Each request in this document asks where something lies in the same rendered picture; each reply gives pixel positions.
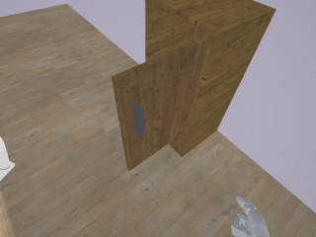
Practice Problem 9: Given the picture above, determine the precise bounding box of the handle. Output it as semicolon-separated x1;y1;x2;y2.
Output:
129;100;144;136

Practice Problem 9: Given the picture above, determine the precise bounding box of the right robot hand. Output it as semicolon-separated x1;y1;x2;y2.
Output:
231;196;270;237

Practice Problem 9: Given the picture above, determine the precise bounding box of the left robot hand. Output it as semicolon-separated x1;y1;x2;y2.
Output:
0;136;15;182

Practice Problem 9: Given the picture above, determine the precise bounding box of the cupboard door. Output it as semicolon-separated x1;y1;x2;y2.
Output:
112;36;209;171

